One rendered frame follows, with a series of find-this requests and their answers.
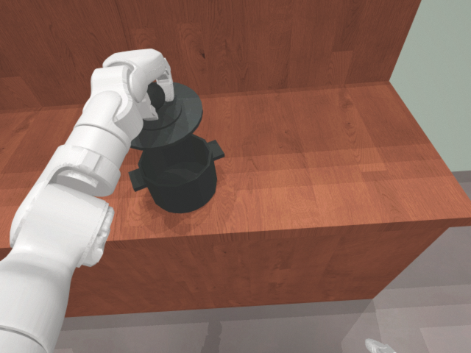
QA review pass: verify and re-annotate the table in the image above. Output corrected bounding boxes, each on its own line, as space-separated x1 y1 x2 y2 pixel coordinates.
0 0 471 318

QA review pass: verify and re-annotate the knob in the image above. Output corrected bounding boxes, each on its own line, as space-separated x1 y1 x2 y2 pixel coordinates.
147 82 165 110

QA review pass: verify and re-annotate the left robot upper arm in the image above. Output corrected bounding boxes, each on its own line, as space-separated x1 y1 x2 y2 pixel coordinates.
0 181 115 353

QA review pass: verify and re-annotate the pot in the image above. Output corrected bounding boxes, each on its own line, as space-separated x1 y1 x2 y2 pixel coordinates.
128 134 225 213

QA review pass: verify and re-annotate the robot left forearm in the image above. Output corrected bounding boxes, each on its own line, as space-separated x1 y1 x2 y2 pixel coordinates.
10 59 148 248

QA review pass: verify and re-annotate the robot left hand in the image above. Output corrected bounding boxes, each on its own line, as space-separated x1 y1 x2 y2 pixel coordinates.
102 49 174 121

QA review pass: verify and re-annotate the robot right hand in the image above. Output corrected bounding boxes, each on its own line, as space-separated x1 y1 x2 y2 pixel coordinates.
365 338 396 353

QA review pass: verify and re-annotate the lid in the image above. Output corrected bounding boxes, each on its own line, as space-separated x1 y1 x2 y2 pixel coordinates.
130 82 203 151

